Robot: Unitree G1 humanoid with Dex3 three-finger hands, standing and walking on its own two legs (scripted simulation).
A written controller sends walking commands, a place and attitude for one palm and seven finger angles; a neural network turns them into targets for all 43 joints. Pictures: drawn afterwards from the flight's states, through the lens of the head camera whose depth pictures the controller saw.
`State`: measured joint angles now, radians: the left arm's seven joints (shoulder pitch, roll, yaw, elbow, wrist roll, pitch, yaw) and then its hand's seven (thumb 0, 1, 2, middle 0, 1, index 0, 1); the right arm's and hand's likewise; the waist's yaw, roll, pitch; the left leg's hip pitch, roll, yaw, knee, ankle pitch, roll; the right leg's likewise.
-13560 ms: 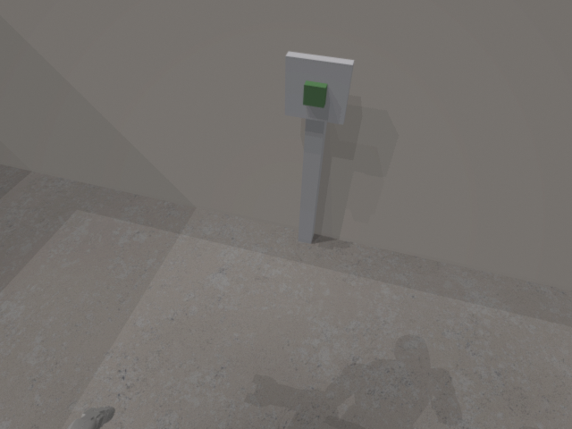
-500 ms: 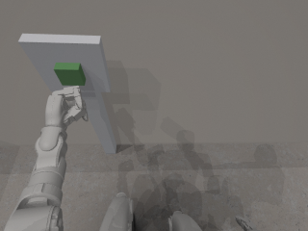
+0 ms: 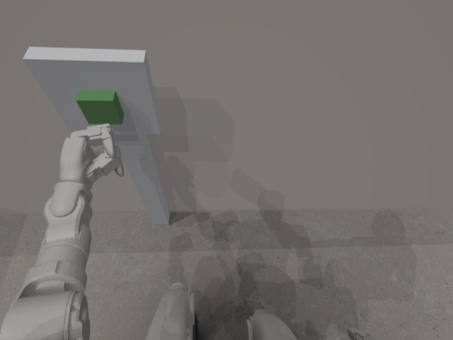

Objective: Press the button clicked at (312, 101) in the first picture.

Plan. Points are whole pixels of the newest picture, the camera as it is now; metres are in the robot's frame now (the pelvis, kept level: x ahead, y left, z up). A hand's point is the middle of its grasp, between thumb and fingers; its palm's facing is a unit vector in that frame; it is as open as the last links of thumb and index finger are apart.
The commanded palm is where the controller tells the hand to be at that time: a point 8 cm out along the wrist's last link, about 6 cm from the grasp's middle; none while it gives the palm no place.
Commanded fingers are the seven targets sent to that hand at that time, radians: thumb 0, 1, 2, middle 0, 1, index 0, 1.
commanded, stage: press the button with the knuckle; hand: left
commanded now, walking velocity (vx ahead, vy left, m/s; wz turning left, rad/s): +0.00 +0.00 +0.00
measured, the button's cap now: (102, 106) +0.50 +0.24 +0.08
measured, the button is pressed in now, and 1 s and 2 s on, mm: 0 9 0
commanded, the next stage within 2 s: hold the button down briefly in 0.88 s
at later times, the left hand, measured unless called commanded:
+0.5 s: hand (113, 140) +0.45 +0.22 +0.04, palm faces +0.06 -1.00 -0.02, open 3.3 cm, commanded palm +0.44 +0.25 +0.05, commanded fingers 0.00 0.90 0.90 -1.30 -1.50 -1.30 -1.50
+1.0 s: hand (112, 137) +0.46 +0.23 +0.04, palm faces +0.09 -1.00 -0.04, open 3.6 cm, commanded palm +0.48 +0.24 +0.05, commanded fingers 0.00 0.90 0.90 -1.30 -1.50 -1.30 -1.50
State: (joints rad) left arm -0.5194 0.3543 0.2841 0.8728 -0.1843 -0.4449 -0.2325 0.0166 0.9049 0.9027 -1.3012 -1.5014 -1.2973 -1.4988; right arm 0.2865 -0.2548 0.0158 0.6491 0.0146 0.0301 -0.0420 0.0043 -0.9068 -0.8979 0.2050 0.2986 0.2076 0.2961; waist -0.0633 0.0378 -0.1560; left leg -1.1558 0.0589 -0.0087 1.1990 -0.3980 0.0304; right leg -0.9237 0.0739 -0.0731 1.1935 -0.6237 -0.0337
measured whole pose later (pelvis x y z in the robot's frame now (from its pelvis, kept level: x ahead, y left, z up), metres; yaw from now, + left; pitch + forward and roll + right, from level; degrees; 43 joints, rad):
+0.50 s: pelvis +0.00 +0.01 -0.01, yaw -1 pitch +22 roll -5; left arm -0.69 0.42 0.35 1.03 -0.13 -0.48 -0.23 0.02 0.90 0.90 -1.30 -1.50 -1.38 -1.50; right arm 0.32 -0.25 0.02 0.67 0.00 0.05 -0.03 0.00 -0.91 -0.90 0.21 0.30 0.21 0.30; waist -0.09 0.03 -0.15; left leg -1.23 0.06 -0.01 1.24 -0.41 0.04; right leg -0.99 0.08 -0.07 1.22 -0.63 -0.02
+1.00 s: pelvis -0.02 +0.01 -0.02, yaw +0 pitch +23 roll -7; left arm -0.86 0.49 0.31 1.18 -0.09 -0.46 -0.18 0.02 0.90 0.91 -1.30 -1.50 -1.54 -1.50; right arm 0.33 -0.26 0.04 0.69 -0.02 0.02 -0.03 0.00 -0.91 -0.90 0.21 0.30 0.21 0.30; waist -0.12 0.04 -0.14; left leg -1.31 0.05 -0.05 1.27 -0.37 0.04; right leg -1.07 0.08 -0.11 1.27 -0.61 -0.03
